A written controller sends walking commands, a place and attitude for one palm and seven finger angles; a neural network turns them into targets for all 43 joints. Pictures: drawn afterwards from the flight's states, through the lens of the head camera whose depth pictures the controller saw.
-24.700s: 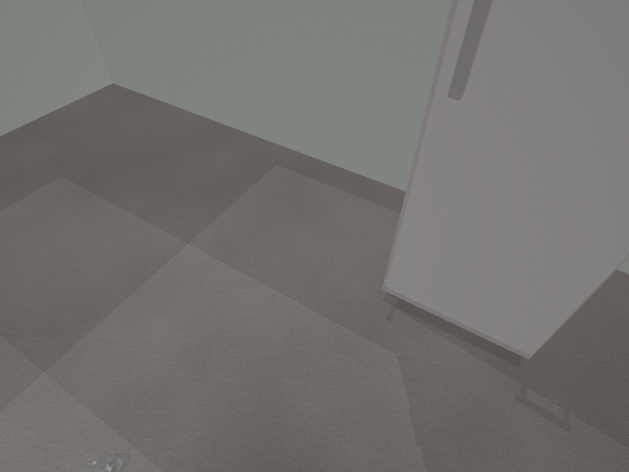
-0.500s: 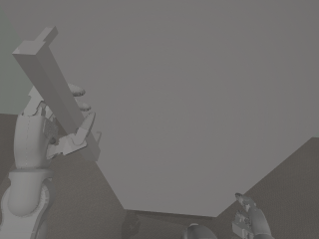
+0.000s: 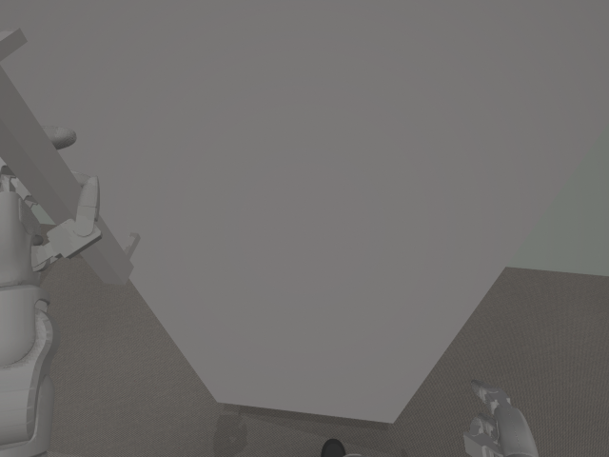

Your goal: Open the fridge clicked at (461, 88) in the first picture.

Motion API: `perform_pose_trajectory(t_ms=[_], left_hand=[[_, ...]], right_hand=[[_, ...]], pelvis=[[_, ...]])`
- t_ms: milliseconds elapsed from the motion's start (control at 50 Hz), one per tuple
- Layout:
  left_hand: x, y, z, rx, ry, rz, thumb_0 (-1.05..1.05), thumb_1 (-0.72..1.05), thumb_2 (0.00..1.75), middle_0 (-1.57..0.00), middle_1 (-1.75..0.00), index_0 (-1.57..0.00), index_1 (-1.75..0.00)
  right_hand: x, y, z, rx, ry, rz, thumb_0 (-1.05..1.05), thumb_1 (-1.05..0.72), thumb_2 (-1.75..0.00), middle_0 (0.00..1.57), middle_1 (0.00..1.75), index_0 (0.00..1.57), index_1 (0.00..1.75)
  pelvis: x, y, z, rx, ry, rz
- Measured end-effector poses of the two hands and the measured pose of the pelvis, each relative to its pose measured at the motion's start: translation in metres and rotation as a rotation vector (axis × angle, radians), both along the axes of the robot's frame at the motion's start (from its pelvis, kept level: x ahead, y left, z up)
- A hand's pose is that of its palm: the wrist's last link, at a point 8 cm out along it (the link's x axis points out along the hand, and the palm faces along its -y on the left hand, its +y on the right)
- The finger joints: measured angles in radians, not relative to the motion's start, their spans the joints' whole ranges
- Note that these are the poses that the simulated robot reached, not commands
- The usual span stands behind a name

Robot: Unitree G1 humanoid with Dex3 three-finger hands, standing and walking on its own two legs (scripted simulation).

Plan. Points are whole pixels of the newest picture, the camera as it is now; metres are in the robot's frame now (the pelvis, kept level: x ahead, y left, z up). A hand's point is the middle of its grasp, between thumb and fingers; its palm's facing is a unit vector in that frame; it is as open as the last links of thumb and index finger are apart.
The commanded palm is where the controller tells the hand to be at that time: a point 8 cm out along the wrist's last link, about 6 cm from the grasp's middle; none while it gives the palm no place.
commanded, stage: walk backward, drawing the door open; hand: left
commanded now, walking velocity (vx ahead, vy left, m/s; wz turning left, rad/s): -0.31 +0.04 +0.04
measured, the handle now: (75, 181) +0.33 +0.22 +0.23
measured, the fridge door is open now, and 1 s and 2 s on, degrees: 1 4 31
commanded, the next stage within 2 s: none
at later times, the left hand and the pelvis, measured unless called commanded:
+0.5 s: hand (83, 219) +0.30 +0.20 +0.22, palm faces +0.23 -0.95 -0.22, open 7.0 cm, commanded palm +0.25 +0.26 +0.21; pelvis -0.06 +0.03 +0.00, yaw -2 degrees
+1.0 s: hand (72, 240) +0.27 +0.20 +0.22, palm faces +0.11 -0.98 -0.18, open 7.0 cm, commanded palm +0.23 +0.26 +0.21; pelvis -0.09 +0.09 +0.00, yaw -8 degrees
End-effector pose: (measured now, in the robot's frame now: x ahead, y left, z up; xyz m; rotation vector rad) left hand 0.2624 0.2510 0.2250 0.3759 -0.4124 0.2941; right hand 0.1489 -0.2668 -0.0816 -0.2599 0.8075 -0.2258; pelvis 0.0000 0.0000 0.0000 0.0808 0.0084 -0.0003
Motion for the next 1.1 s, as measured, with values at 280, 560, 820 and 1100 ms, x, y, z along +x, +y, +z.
perform_pose_trajectory(t_ms=[280,560,820,1100], left_hand=[[0.005,0.006,-0.002,-0.067,-0.024,-0.156,-0.15,0.54,0.85,-0.46,-1.40,-0.22,-1.34],[0.003,0.003,-0.002,-0.071,-0.021,-0.143,-0.13,0.59,0.85,-0.46,-1.40,-0.19,-1.33],[0.005,0.009,-0.005,-0.115,-0.055,-0.302,-0.12,0.59,0.77,-0.46,-1.40,-0.18,-1.37],[-0.029,0.006,-0.003,-0.106,-0.024,-0.266,-0.10,0.58,0.77,-0.42,-1.40,-0.20,-1.37]], right_hand=[[-0.089,0.044,-0.007,0.029,0.075,-0.059,0.01,-0.91,-0.90,0.20,0.30,0.20,0.30],[-0.060,0.089,-0.016,0.145,0.040,0.045,0.02,-0.90,-0.90,0.20,0.30,0.21,0.30],[-0.074,0.091,0.009,0.054,-0.077,-0.103,0.01,-0.91,-0.90,0.20,0.30,0.20,0.30],[-0.124,0.138,-0.021,0.164,0.084,-0.047,0.01,-0.91,-0.90,0.20,0.30,0.20,0.30]], pelvis=[[-0.049,0.036,0.002,-0.116,0.014,0.019],[-0.072,0.037,0.003,-0.049,0.018,-0.056],[-0.080,0.087,-0.005,-0.053,0.013,-0.122],[-0.107,0.097,0.008,-0.013,0.030,-0.136]])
